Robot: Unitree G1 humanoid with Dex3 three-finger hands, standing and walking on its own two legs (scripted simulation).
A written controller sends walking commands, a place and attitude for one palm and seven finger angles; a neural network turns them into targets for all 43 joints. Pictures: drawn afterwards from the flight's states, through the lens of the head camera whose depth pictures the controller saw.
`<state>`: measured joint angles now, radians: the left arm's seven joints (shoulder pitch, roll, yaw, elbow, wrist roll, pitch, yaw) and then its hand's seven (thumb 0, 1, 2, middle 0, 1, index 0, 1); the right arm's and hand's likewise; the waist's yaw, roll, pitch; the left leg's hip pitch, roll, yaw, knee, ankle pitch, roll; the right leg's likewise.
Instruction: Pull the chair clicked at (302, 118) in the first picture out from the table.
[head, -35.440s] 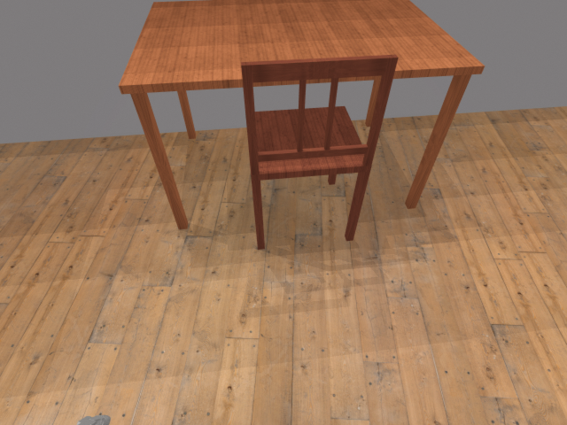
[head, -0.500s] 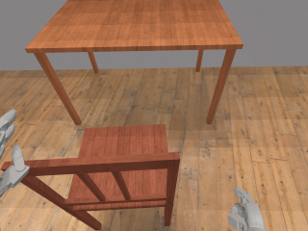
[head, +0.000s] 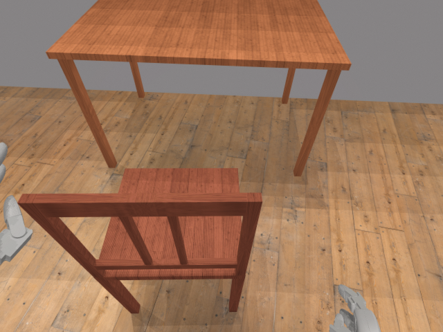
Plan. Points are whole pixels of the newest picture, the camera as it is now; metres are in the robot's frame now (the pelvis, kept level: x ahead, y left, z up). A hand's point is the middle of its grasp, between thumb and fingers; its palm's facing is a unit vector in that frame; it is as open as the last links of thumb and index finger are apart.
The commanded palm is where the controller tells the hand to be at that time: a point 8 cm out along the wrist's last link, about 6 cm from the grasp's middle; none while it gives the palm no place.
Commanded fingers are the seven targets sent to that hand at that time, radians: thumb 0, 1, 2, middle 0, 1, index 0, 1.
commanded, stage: step back with the hand held close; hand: left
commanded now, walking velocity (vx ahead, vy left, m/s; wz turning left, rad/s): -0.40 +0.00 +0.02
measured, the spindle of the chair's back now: (137, 241) +0.32 +0.22 -0.11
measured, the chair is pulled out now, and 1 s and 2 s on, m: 0.60 0.60 0.60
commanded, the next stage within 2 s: stop stepping back and stand still in 0.96 s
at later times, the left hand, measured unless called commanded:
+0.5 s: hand (10, 236) +0.20 +0.28 +0.17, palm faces +0.42 -0.74 -0.52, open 7.4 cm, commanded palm +0.12 +0.31 +0.18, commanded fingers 0.00 0.90 0.90 -0.20 -0.30 -0.20 -0.30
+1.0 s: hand (19, 311) +0.12 +0.22 +0.17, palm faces +0.33 -0.76 -0.56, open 7.4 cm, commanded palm +0.04 +0.27 +0.18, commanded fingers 0.00 0.90 0.90 -0.20 -0.30 -0.20 -0.30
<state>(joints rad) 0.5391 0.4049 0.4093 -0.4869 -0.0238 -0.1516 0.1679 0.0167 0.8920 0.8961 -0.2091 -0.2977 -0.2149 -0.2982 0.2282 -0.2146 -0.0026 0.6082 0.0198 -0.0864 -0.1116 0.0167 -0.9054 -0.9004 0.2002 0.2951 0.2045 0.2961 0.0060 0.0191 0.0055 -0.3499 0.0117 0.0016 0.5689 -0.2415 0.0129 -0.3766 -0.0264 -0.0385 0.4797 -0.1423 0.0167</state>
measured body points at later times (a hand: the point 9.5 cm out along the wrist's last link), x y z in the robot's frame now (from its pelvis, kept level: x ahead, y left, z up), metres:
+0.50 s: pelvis -0.01 +0.01 -0.01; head +0.03 +0.03 +0.44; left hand +0.17 +0.32 +0.20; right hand +0.16 -0.23 -0.08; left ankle +0.04 +0.11 -0.73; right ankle +0.02 -0.14 -0.72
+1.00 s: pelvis -0.10 -0.03 +0.00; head -0.05 -0.02 +0.44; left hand +0.09 +0.26 +0.20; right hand +0.07 -0.29 -0.08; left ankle -0.08 +0.10 -0.73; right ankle -0.09 -0.15 -0.72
